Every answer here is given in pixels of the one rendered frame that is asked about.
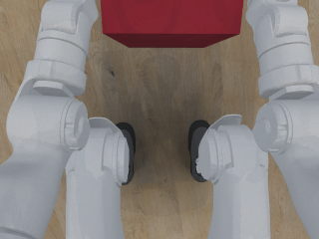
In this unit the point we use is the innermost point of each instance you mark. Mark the left robot upper arm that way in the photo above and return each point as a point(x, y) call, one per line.
point(44, 131)

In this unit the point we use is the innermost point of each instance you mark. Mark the robot right thigh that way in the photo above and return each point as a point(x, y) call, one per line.
point(230, 160)

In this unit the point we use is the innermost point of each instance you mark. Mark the carton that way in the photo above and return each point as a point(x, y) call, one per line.
point(171, 23)

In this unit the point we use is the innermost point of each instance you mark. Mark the right robot foot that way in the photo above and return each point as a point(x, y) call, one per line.
point(195, 134)

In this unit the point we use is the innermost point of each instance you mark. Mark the right robot upper arm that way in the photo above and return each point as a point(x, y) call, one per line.
point(289, 131)

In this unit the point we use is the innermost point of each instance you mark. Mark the robot right forearm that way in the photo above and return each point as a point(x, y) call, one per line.
point(283, 48)

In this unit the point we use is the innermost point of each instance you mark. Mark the robot left forearm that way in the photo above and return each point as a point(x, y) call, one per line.
point(58, 68)

